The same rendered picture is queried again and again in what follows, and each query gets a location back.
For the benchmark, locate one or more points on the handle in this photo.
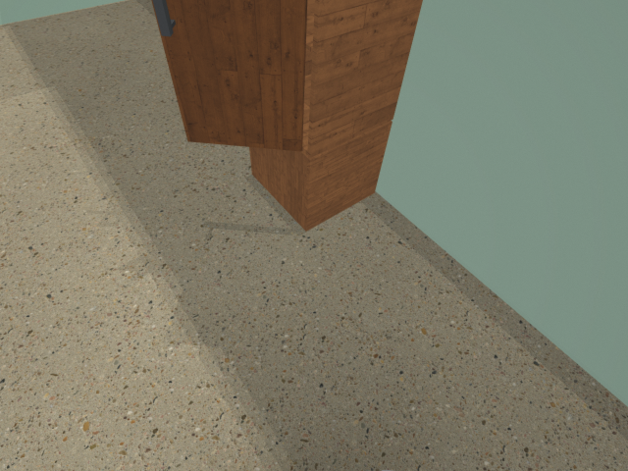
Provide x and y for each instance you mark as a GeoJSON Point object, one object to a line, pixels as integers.
{"type": "Point", "coordinates": [165, 23]}

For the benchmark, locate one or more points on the cupboard door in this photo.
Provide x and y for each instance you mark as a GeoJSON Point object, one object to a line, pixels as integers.
{"type": "Point", "coordinates": [238, 70]}

